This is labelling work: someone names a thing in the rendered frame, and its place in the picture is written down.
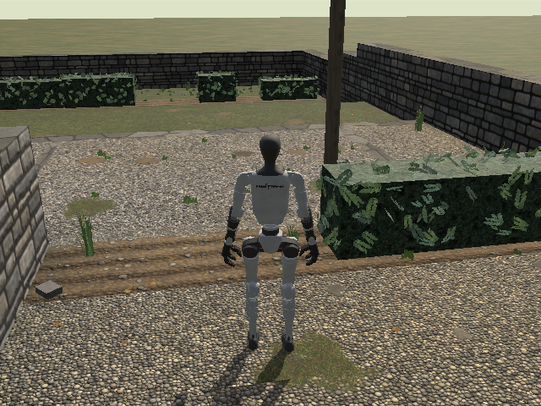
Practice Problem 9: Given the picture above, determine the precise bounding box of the left robot upper arm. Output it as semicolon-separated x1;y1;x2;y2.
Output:
231;171;253;218

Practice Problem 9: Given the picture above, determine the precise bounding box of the left robot hand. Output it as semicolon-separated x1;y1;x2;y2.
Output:
221;243;242;267

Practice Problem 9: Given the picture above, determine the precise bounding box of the robot head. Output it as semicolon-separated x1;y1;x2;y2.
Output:
255;134;285;176

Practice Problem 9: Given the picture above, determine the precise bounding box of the robot left forearm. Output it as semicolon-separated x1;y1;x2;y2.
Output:
224;205;240;245

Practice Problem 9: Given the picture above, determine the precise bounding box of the left robot thigh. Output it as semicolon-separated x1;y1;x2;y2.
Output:
242;236;260;298

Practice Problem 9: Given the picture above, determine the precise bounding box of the right robot hand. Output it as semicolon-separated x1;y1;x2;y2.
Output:
299;243;320;266

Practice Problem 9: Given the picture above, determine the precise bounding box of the robot right forearm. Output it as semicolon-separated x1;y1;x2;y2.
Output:
301;205;317;245

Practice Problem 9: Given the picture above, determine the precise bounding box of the right robot upper arm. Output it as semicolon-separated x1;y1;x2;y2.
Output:
287;171;310;218

